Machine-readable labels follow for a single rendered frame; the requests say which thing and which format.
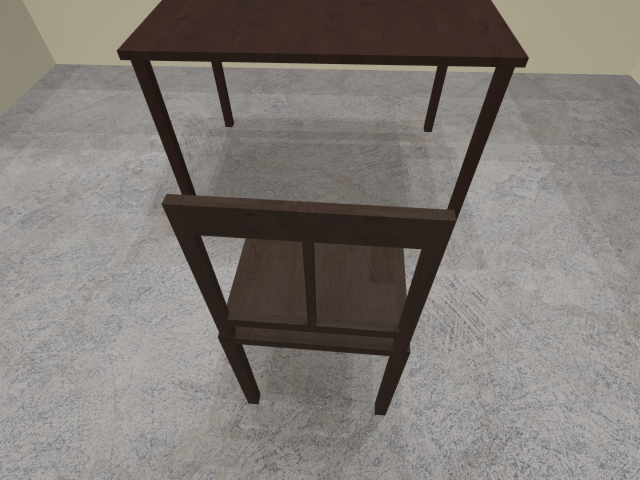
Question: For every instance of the table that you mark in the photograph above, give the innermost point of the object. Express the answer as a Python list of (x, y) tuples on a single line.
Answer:
[(438, 33)]

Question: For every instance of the chair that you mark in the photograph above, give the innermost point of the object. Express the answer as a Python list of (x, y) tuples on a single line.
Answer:
[(314, 276)]

